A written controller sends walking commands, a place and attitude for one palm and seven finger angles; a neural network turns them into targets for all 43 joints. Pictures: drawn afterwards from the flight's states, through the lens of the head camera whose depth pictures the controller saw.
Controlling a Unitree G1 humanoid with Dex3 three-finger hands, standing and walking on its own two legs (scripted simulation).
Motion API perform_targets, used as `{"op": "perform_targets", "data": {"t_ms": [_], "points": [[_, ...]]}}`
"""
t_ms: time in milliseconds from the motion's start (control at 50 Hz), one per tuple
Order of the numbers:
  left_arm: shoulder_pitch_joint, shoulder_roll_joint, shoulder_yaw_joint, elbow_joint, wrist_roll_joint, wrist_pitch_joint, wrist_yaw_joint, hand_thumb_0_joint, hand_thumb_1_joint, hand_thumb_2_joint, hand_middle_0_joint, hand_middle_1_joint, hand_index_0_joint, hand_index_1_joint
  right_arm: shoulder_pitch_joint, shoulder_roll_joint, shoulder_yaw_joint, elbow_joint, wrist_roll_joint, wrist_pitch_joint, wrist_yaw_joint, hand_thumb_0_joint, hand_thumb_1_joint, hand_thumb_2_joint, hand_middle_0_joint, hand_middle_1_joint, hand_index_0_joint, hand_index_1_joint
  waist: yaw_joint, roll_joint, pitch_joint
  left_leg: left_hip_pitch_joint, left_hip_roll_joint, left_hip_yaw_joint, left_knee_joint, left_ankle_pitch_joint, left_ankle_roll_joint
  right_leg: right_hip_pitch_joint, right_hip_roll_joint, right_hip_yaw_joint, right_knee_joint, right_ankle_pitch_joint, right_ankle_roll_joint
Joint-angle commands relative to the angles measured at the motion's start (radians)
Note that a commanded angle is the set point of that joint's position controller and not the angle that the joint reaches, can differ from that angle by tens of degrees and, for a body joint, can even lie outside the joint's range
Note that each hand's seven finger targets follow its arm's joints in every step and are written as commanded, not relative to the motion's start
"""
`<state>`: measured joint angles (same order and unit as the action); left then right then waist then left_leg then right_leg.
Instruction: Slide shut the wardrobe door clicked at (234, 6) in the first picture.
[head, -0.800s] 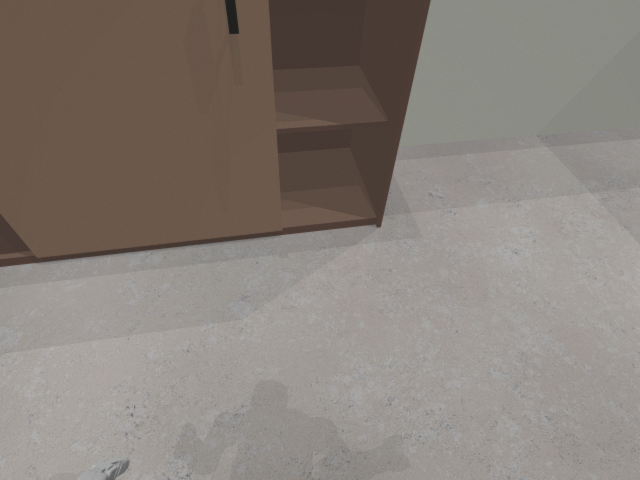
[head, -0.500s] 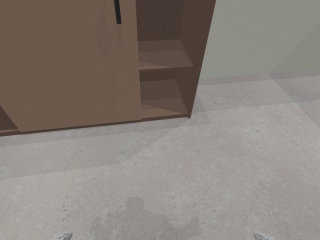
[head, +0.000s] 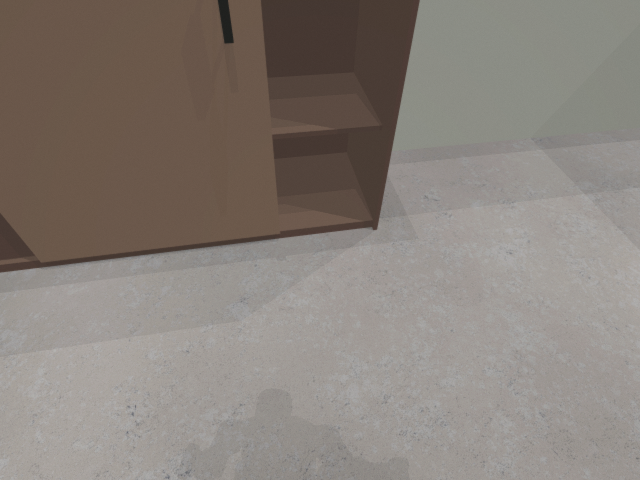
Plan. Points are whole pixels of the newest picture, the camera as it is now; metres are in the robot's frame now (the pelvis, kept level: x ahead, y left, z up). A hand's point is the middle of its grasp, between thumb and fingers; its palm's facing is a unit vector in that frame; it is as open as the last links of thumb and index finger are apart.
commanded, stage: stand and wait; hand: left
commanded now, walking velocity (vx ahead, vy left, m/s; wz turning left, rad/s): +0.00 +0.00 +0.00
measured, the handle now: out of the picture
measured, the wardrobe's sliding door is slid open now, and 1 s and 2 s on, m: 0.41 0.41 0.41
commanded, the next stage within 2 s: look at it before walking up in 0.04 s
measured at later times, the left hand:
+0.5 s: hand out of the picture +0.07 +0.24 -0.16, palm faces -0.03 -0.94 -0.33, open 7.3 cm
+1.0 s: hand out of the picture +0.04 +0.21 -0.18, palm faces +0.03 -0.98 -0.21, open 7.3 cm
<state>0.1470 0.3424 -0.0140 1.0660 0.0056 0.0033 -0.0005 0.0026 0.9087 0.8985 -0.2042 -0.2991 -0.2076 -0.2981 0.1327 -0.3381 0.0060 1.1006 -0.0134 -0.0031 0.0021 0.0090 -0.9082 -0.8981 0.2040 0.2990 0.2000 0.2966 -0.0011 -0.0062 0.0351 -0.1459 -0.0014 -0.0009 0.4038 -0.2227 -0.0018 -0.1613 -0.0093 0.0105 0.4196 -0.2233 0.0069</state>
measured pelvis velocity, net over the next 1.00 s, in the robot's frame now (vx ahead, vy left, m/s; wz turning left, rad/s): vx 0.03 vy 0.01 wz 0.01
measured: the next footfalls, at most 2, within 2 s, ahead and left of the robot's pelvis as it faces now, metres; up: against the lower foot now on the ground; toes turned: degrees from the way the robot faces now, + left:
right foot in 1.42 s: +0.34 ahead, -0.13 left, +0.00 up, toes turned -11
left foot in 1.90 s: +0.48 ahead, +0.09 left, +0.00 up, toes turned +15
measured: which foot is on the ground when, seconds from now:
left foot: down 0.00-1.00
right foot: down 0.00-1.00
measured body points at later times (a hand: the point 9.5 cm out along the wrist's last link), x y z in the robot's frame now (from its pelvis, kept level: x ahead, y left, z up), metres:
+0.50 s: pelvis +0.00 -0.01 +0.00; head +0.00 -0.01 +0.45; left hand +0.07 +0.29 -0.13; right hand +0.07 -0.30 -0.13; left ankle +0.00 +0.12 -0.74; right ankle +0.00 -0.12 -0.74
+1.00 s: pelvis +0.03 +0.01 -0.01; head +0.02 +0.02 +0.44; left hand +0.04 +0.26 -0.17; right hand +0.05 -0.26 -0.15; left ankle +0.00 +0.12 -0.74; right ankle +0.00 -0.12 -0.74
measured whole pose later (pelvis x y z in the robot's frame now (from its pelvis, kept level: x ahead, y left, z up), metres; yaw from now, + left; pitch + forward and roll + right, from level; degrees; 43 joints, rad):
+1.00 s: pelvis +0.03 +0.01 -0.01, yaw +0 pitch -1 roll -1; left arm 0.30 0.25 0.00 1.08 0.01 0.00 -0.01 0.00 0.91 0.90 -0.20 -0.30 -0.21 -0.30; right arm 0.27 -0.25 0.00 1.12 -0.03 0.00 0.01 0.01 -0.91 -0.90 0.20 0.30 0.20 0.30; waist 0.01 -0.01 -0.03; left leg -0.19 0.04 0.02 0.56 -0.37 0.01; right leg -0.16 0.01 0.00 0.48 -0.31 0.00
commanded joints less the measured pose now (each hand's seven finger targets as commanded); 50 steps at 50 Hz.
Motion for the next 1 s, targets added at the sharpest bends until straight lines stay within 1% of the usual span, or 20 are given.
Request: {"op": "perform_targets", "data": {"t_ms": [0, 20, 120, 240, 320, 520, 600, 720, 740, 760, 780, 800, 820, 840, 880, 900, 920, 940, 960, 980], "points": [[-0.055, 0.205, 0.045, -0.062, 0.004, -0.025, 0.013, 0.000, 0.900, 0.900, -0.200, -0.300, -0.200, -0.300, -0.061, -0.203, -0.040, -0.068, 0.004, -0.026, -0.013, 0.000, -0.900, -0.900, 0.200, 0.300, 0.200, 0.300, 0.003, 0.003, -0.046, -0.007, 0.111, -0.098, -0.076, 0.100, 0.035, -0.004, -0.110, 0.103, -0.090, 0.081, -0.039], [-0.056, 0.206, 0.046, -0.061, 0.004, -0.026, 0.012, 0.000, 0.900, 0.900, -0.200, -0.300, -0.200, -0.300, -0.057, -0.204, -0.040, -0.067, 0.004, -0.026, -0.013, 0.000, -0.900, -0.900, 0.200, 0.300, 0.200, 0.300, 0.001, -0.007, -0.054, -0.004, 0.111, -0.096, -0.079, 0.095, 0.034, -0.001, -0.110, 0.102, -0.090, 0.077, -0.039], [-0.059, 0.203, 0.046, -0.060, 0.005, -0.024, 0.012, 0.000, 0.900, 0.900, -0.200, -0.300, -0.200, -0.300, -0.057, -0.205, -0.039, -0.061, 0.004, -0.028, -0.012, 0.000, -0.900, -0.900, 0.200, 0.300, 0.200, 0.300, 0.004, 0.009, -0.048, -0.013, 0.114, -0.101, -0.092, 0.082, 0.034, -0.003, -0.105, 0.102, -0.093, 0.058, -0.036], [-0.060, 0.205, 0.047, -0.057, 0.005, -0.027, 0.012, 0.000, 0.900, 0.900, -0.200, -0.300, -0.200, -0.300, -0.058, -0.203, -0.039, -0.059, 0.004, -0.028, -0.013, 0.000, -0.900, -0.900, 0.200, 0.300, 0.200, 0.300, 0.003, 0.003, -0.052, -0.005, 0.113, -0.100, -0.089, 0.096, 0.031, -0.002, -0.107, 0.105, -0.100, 0.068, -0.037], [-0.058, 0.203, 0.047, -0.056, 0.005, -0.029, 0.013, 0.000, 0.900, 0.900, -0.200, -0.300, -0.200, -0.300, -0.058, -0.202, -0.039, -0.058, 0.005, -0.030, -0.013, 0.000, -0.900, -0.900, 0.200, 0.300, 0.200, 0.300, 0.002, 0.002, -0.066, 0.011, 0.116, -0.096, -0.084, 0.129, 0.032, 0.006, -0.109, 0.104, -0.095, 0.114, -0.038], [-0.052, 0.204, 0.047, -0.050, 0.005, -0.030, 0.013, 0.000, 0.900, 0.900, -0.200, -0.300, -0.200, -0.300, -0.058, -0.203, -0.039, -0.055, 0.005, -0.029, -0.015, 0.000, -0.900, -0.900, 0.200, 0.300, 0.200, 0.300, 0.002, 0.002, -0.069, 0.020, 0.118, -0.094, -0.088, 0.139, 0.030, 0.012, -0.109, 0.105, -0.102, 0.131, -0.039], [-0.054, 0.207, 0.047, -0.048, 0.005, -0.029, 0.012, 0.000, 0.900, 0.900, -0.200, -0.300, -0.200, -0.300, -0.059, -0.203, -0.038, -0.055, 0.006, -0.027, -0.014, 0.000, -0.900, -0.900, 0.200, 0.300, 0.200, 0.300, 0.001, 0.005, -0.053, 0.012, 0.116, -0.093, -0.090, 0.116, 0.027, 0.003, -0.109, 0.108, -0.111, 0.105, -0.038], [-0.054, 0.206, 0.047, -0.048, 0.005, -0.031, 0.012, 0.000, 0.900, 0.900, -0.200, -0.300, -0.200, -0.300, -0.058, -0.204, -0.038, -0.053, 0.006, -0.029, -0.015, 0.000, -0.900, -0.900, 0.200, 0.300, 0.200, 0.300, 0.001, 0.004, -0.065, 0.021, 0.119, -0.094, -0.090, 0.146, 0.027, 0.018, -0.110, 0.103, -0.108, 0.141, -0.039], [-0.010, 0.125, 0.031, -0.025, 0.002, -0.022, 0.014, 0.000, 0.900, 0.900, -0.200, -0.300, -0.200, -0.300, -0.030, -0.123, -0.018, -0.035, 0.001, -0.020, -0.012, 0.000, -0.900, -0.900, 0.200, 0.300, 0.200, 0.300, 0.003, 0.000, -0.085, 0.026, 0.115, -0.080, -0.081, 0.093, 0.017, 0.022, -0.109, 0.099, -0.113, 0.068, -0.027], [0.030, 0.079, 0.019, -0.012, 0.005, -0.010, 0.015, 0.000, 0.900, 0.900, -0.200, -0.300, -0.200, -0.300, 0.011, -0.072, -0.006, -0.022, -0.004, -0.010, -0.008, 0.000, -0.900, -0.900, 0.200, 0.300, 0.200, 0.300, 0.003, -0.006, -0.080, 0.016, 0.103, -0.065, -0.066, -0.004, 0.009, 0.015, -0.102, 0.102, -0.110, -0.063, -0.023], [0.054, 0.083, 0.022, -0.008, 0.010, -0.003, 0.012, 0.000, 0.900, 0.900, -0.200, -0.300, -0.200, -0.300, 0.033, -0.068, -0.008, -0.020, -0.007, -0.003, -0.005, 0.000, -0.900, -0.900, 0.200, 0.300, 0.200, 0.300, 0.008, -0.016, -0.059, -0.017, 0.091, -0.059, -0.053, -0.135, 0.013, -0.004, -0.097, 0.116, -0.117, -0.206, -0.028], [0.068, 0.092, 0.028, -0.006, 0.013, 0.002, 0.006, 0.000, 0.900, 0.900, -0.200, -0.300, -0.200, -0.300, 0.035, -0.070, -0.012, -0.021, -0.011, 0.002, -0.003, 0.000, -0.900, -0.900, 0.200, 0.300, 0.200, 0.300, 0.012, -0.030, -0.008, -0.069, 0.078, -0.055, -0.047, -0.256, 0.016, -0.036, -0.099, 0.140, -0.139, -0.324, -0.037], [0.078, 0.102, 0.035, -0.012, 0.016, 0.005, 0.002, 0.000, 0.900, 0.900, -0.200, -0.300, -0.200, -0.300, 0.045, -0.068, -0.014, -0.025, -0.014, 0.005, -0.001, 0.000, -0.900, -0.900, 0.200, 0.300, 0.200, 0.300, 0.013, -0.049, 0.036, -0.128, 0.064, -0.052, -0.030, -0.318, 0.017, -0.053, -0.105, 0.162, -0.154, -0.401, -0.049], [0.097, 0.109, 0.042, -0.016, 0.017, 0.005, -0.001, 0.000, 0.900, 0.900, -0.200, -0.300, -0.200, -0.300, 0.053, -0.063, -0.016, -0.032, -0.015, 0.004, 0.000, 0.000, -0.900, -0.900, 0.200, 0.300, 0.200, 0.300, 0.020, -0.080, 0.058, -0.168, 0.049, -0.037, 0.011, -0.334, 0.017, -0.056, -0.118, 0.192, -0.167, -0.449, -0.065], [0.145, 0.123, 0.056, -0.019, 0.015, 0.001, -0.001, 0.000, 0.900, 0.900, -0.200, -0.300, -0.200, -0.300, 0.065, -0.046, -0.020, -0.046, -0.014, -0.001, 0.000, 0.000, -0.900, -0.900, 0.200, 0.300, 0.200, 0.300, 0.028, -0.137, 0.084, -0.226, 0.026, 0.020, 0.138, -0.289, 0.015, -0.041, -0.177, 0.267, -0.213, -0.508, -0.110], [0.158, 0.124, 0.062, -0.019, 0.013, -0.005, 0.000, 0.000, 0.900, 0.900, -0.200, -0.300, -0.200, -0.300, 0.080, -0.032, -0.023, -0.054, -0.012, -0.008, -0.001, 0.000, -0.900, -0.900, 0.200, 0.300, 0.200, 0.300, 0.020, -0.136, 0.082, -0.224, 0.029, 0.043, 0.183, -0.237, 0.016, -0.040, -0.210, 0.299, -0.224, -0.492, -0.134], [0.162, 0.119, 0.067, -0.025, 0.011, -0.011, 0.001, 0.000, 0.900, 0.900, -0.200, -0.300, -0.200, -0.300, 0.099, -0.022, -0.025, -0.056, -0.011, -0.016, -0.001, 0.000, -0.900, -0.900, 0.200, 0.300, 0.200, 0.300, 0.011, -0.126, 0.083, -0.206, 0.036, 0.045, 0.192, -0.206, 0.018, -0.050, -0.222, 0.306, -0.217, -0.452, -0.150], [0.153, 0.111, 0.070, -0.030, 0.009, -0.017, 0.001, 0.000, 0.900, 0.900, -0.200, -0.300, -0.200, -0.300, 0.130, -0.012, -0.026, -0.052, -0.008, -0.023, -0.001, 0.000, -0.900, -0.900, 0.200, 0.300, 0.200, 0.300, -0.004, -0.112, 0.072, -0.168, 0.044, 0.044, 0.162, -0.184, 0.022, -0.062, -0.214, 0.279, -0.187, -0.398, -0.153], [0.140, 0.091, 0.070, -0.038, 0.008, -0.020, 0.000, 0.000, 0.900, 0.900, -0.200, -0.300, -0.200, -0.300, 0.168, -0.004, -0.029, -0.042, -0.006, -0.030, -0.001, 0.000, -0.900, -0.900, 0.200, 0.300, 0.200, 0.300, -0.023, -0.082, 0.068, -0.093, 0.053, 0.040, 0.101, -0.173, 0.026, -0.112, -0.186, 0.227, -0.133, -0.345, -0.144], [0.121, 0.064, 0.066, -0.048, 0.007, -0.021, -0.003, 0.000, 0.900, 0.900, -0.200, -0.300, -0.200, -0.300, 0.220, -0.008, -0.033, -0.024, -0.005, -0.036, -0.003, 0.000, -0.900, -0.900, 0.200, 0.300, 0.200, 0.300, -0.044, -0.021, 0.077, -0.005, 0.070, 0.000, 0.036, -0.187, 0.041, -0.188, -0.126, 0.150, -0.044, -0.297, -0.120]]}}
